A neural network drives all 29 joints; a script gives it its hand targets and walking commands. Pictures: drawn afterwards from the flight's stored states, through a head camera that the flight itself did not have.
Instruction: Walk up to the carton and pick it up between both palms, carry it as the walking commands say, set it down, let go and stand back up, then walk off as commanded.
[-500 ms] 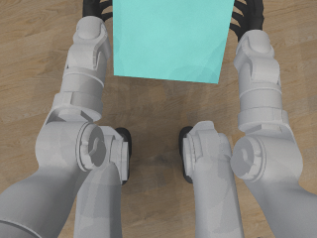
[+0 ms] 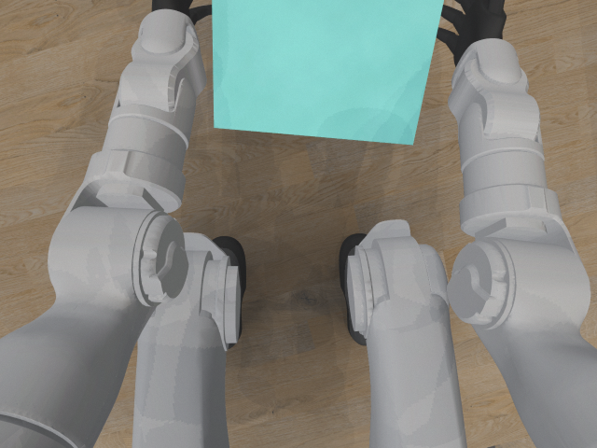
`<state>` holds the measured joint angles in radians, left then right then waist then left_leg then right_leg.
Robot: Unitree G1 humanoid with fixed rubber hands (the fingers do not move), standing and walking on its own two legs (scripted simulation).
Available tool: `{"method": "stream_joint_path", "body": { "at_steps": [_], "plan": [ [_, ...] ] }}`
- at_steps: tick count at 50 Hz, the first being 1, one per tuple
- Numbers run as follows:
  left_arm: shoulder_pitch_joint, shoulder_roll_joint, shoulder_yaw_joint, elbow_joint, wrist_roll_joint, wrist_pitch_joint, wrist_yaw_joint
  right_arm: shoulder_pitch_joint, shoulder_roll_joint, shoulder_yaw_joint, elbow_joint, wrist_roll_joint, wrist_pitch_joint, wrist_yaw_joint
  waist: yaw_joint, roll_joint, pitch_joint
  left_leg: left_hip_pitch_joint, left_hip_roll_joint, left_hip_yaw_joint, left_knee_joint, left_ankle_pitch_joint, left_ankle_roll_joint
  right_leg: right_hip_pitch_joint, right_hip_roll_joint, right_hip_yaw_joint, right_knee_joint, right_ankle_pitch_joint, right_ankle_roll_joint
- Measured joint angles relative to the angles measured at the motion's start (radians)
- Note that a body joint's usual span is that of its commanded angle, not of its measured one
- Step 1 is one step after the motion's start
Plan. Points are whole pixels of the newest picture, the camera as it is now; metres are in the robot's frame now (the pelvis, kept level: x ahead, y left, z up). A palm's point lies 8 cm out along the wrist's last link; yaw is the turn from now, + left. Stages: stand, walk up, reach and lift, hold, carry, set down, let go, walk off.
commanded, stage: set down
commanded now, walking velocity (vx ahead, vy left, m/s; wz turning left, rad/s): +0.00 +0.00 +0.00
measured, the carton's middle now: (320, 32) +0.55 -0.05 -0.24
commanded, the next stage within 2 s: none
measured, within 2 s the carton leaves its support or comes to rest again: neither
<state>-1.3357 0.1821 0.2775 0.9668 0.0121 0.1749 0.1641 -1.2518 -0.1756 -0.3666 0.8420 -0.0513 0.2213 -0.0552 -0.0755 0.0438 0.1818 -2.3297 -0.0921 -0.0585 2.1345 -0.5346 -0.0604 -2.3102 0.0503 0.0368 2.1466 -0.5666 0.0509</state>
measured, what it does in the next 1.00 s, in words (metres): stands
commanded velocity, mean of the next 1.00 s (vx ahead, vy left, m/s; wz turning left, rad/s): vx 0.00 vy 0.00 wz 0.00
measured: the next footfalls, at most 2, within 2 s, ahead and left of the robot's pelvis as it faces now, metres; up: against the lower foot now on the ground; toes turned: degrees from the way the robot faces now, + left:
none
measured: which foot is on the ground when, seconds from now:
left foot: down 0.00-1.00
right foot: down 0.00-1.00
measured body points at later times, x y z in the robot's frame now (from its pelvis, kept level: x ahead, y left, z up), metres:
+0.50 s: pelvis +0.00 +0.00 +0.00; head +0.36 -0.02 +0.27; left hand +0.56 +0.10 -0.16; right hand +0.52 -0.21 -0.16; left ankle +0.12 +0.13 -0.34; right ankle +0.11 -0.13 -0.34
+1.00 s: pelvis +0.01 +0.00 +0.00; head +0.37 -0.02 +0.26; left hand +0.57 +0.10 -0.17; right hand +0.53 -0.21 -0.17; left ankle +0.12 +0.13 -0.34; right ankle +0.11 -0.13 -0.34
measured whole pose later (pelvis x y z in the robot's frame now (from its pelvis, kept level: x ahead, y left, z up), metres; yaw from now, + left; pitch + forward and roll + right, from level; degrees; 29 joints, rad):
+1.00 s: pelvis +0.01 +0.00 +0.00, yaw +0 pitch +41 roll -1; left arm -1.37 0.17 0.38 0.98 0.12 0.14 0.07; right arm -1.29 -0.20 -0.43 0.91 -0.08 0.17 0.01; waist -0.07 0.04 0.23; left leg -2.31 -0.09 -0.06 2.17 -0.57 -0.06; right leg -2.29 0.05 0.04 2.18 -0.60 0.05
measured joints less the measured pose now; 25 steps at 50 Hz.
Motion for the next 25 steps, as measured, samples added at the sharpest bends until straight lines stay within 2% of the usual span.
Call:
{"method": "stream_joint_path", "body": {
  "at_steps": [25],
  "plan": [
    [-0.029, -0.011, 0.060, 0.018, 0.071, -0.015, -0.058, -0.030, -0.027, -0.025, 0.059, -0.008, -0.026, 0.033, 0.006, -0.006, 0.033, 0.014, 0.002, -0.004, 0.023, -0.015, -0.001, 0.014, 0.004, -0.004, 0.019, -0.012, -0.001]
  ]
}}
